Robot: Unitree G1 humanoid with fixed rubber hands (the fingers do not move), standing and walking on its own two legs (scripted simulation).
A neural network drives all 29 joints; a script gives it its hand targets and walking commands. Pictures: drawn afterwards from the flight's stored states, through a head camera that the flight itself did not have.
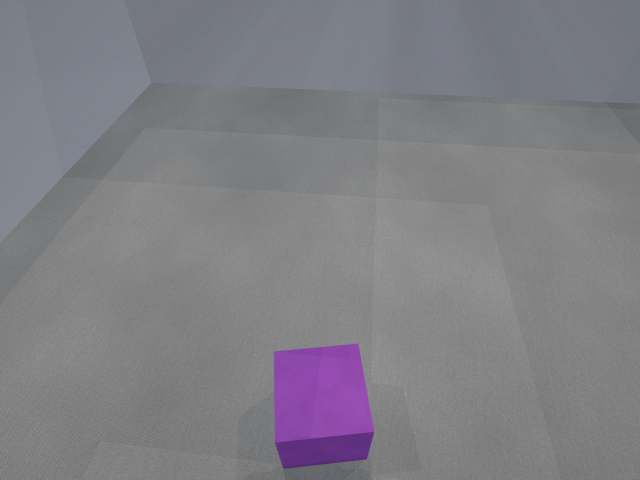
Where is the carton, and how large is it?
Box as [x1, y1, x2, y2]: [274, 344, 373, 468]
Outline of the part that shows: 358,344 274,351 275,443 283,468 366,458 373,434 373,428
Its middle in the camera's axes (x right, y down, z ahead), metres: +0.00 +0.48 +1.11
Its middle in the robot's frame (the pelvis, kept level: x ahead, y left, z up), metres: +0.47 +0.01 -0.66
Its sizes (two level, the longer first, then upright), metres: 0.244 0.241 0.245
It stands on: the floor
